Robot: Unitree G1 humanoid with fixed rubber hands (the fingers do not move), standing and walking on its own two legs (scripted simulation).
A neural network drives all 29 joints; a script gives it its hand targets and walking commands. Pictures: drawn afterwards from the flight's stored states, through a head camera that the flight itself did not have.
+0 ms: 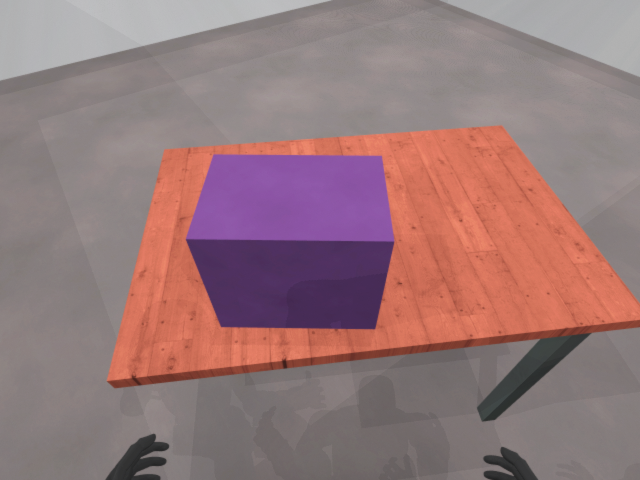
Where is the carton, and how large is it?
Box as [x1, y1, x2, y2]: [186, 154, 393, 328]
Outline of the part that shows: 213,154 187,233 186,240 220,325 243,327 374,328 393,245 393,235 381,156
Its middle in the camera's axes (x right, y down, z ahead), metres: -0.04 +0.02 +0.60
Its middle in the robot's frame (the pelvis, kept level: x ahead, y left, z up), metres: +0.46 +0.06 +0.01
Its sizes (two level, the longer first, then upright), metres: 0.253 0.169 0.221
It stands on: a table, 0.65 m high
